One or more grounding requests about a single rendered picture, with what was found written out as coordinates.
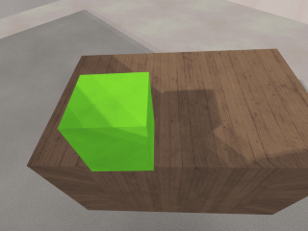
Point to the pedestal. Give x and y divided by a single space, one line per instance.
230 136

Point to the carton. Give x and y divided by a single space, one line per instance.
109 121

